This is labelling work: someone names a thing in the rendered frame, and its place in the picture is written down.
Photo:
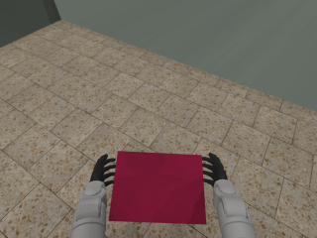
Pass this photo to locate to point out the robot left forearm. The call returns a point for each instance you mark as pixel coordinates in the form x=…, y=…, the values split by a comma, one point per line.
x=89, y=220

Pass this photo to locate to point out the robot right forearm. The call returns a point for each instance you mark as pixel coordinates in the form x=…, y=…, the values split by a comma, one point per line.
x=233, y=215

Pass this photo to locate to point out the robot left hand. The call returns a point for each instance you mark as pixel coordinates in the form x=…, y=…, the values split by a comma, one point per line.
x=99, y=170

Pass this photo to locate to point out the robot right hand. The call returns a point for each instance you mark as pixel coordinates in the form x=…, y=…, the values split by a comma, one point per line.
x=217, y=168

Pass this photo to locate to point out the carton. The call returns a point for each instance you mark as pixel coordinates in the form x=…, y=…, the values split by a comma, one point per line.
x=158, y=188

